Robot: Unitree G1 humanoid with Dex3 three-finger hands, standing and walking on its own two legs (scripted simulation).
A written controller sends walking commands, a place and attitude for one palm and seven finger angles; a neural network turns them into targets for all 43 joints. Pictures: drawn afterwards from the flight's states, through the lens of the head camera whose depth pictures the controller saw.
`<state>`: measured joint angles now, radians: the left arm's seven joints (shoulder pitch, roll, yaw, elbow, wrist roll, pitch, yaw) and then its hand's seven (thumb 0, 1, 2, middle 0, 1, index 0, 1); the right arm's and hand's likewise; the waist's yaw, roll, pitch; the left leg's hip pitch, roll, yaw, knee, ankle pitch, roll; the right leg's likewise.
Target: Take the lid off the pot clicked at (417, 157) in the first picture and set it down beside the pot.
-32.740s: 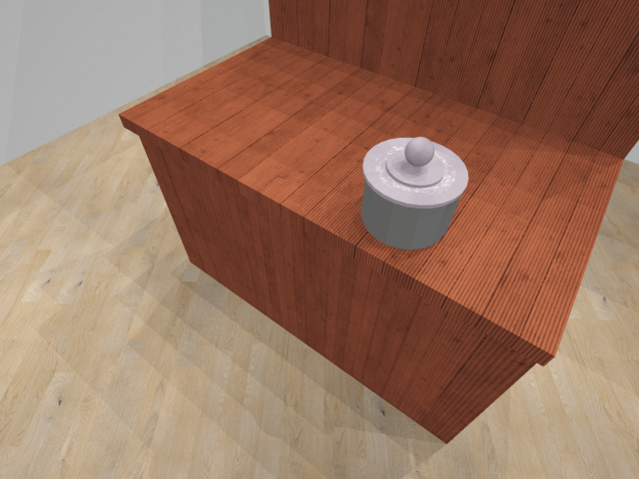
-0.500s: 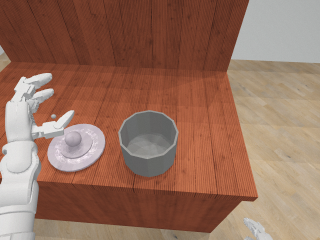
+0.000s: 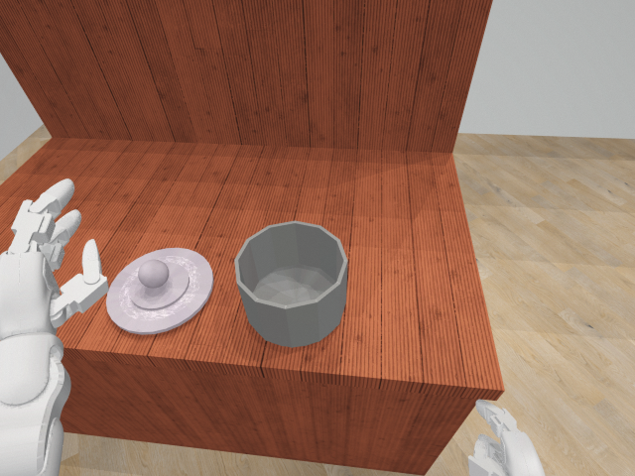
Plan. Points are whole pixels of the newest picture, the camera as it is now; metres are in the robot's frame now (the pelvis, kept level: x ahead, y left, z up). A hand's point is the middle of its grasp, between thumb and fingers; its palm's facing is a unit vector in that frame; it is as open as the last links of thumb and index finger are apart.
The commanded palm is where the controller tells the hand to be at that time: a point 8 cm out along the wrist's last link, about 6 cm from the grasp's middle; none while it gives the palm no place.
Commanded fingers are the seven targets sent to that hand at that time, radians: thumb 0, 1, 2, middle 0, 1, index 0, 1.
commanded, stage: draw the hand back to the body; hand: left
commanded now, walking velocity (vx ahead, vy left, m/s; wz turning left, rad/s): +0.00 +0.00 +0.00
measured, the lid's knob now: (153, 273) +0.43 +0.34 -0.04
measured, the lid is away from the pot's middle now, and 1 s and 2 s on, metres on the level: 0.25 0.25 0.25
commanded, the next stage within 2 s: step back with the hand held close in 0.82 s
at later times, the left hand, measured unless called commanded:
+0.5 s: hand (71, 341) +0.20 +0.25 +0.16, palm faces +0.39 -0.85 -0.36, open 7.4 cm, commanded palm +0.14 +0.29 +0.17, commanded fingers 0.00 0.90 0.90 -0.20 -0.30 -0.20 -0.30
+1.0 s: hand (37, 349) +0.18 +0.27 +0.17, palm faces +0.39 -0.82 -0.41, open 7.4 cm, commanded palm +0.13 +0.30 +0.17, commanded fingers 0.00 0.90 0.90 -0.20 -0.30 -0.20 -0.30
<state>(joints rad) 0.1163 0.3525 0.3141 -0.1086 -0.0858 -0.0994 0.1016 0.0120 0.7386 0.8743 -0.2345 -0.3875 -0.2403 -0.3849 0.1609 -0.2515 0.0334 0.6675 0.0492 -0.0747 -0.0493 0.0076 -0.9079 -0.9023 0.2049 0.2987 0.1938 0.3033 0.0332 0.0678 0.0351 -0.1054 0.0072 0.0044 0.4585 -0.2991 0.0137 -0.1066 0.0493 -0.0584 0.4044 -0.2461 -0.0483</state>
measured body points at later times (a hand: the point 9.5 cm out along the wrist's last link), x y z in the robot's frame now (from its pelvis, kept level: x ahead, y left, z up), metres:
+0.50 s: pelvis -0.01 +0.01 +0.00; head -0.03 -0.01 +0.45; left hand +0.17 +0.30 +0.18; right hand +0.18 -0.22 -0.09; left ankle -0.03 +0.11 -0.74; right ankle -0.01 -0.09 -0.74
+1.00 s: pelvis -0.01 +0.02 +0.00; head -0.02 +0.02 +0.45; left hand +0.15 +0.31 +0.19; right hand +0.17 -0.20 -0.08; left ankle -0.03 +0.11 -0.74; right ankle -0.01 -0.09 -0.74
